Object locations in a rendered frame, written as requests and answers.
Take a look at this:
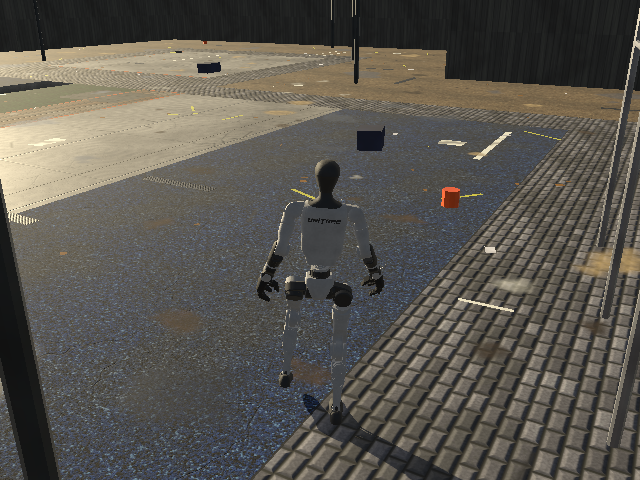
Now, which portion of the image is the robot right hand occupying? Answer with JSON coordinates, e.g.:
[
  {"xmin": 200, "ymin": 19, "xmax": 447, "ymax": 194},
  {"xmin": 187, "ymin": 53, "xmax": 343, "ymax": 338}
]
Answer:
[{"xmin": 361, "ymin": 275, "xmax": 384, "ymax": 296}]

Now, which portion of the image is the robot right thigh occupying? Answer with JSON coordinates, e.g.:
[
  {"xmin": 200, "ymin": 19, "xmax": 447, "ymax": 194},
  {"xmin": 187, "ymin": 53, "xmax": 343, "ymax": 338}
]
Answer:
[{"xmin": 330, "ymin": 281, "xmax": 353, "ymax": 361}]

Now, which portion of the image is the robot left hand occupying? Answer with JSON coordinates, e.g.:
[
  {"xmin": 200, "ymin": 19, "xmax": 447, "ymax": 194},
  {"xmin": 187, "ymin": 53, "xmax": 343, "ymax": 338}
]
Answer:
[{"xmin": 256, "ymin": 277, "xmax": 279, "ymax": 302}]

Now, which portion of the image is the right robot forearm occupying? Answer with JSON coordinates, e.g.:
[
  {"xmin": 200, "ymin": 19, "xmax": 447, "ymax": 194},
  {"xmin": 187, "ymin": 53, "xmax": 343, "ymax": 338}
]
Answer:
[{"xmin": 362, "ymin": 244, "xmax": 382, "ymax": 280}]

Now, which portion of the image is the robot left upper arm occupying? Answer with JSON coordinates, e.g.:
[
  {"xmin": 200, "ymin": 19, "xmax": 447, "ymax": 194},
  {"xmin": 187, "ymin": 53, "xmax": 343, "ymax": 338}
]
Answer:
[{"xmin": 274, "ymin": 201, "xmax": 305, "ymax": 257}]

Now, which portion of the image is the robot right upper arm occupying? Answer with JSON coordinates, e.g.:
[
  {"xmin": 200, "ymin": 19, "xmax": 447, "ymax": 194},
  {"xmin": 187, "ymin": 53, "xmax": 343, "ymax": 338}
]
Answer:
[{"xmin": 346, "ymin": 204, "xmax": 372, "ymax": 259}]

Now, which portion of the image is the left robot forearm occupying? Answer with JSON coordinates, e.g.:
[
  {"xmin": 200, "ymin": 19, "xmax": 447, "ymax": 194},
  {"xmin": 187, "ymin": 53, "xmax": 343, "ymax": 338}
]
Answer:
[{"xmin": 260, "ymin": 240, "xmax": 283, "ymax": 282}]

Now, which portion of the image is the humanoid robot head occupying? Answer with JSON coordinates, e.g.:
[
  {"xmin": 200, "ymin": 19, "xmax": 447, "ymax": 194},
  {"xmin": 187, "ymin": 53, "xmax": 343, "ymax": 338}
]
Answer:
[{"xmin": 308, "ymin": 159, "xmax": 342, "ymax": 209}]

